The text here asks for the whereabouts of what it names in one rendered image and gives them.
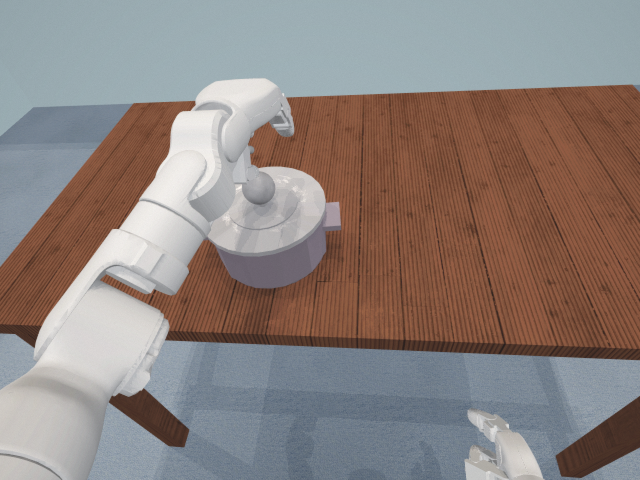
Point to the pot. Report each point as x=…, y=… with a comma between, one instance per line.
x=286, y=267

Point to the table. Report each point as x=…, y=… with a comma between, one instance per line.
x=487, y=221

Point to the lid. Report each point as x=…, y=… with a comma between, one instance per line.
x=291, y=216

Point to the left robot hand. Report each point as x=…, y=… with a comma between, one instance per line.
x=261, y=101

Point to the left robot forearm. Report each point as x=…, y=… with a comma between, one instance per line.
x=192, y=188

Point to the knob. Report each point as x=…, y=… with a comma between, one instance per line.
x=259, y=190

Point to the right robot hand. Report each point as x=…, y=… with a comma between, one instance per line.
x=513, y=456

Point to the left robot upper arm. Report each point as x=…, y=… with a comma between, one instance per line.
x=51, y=418

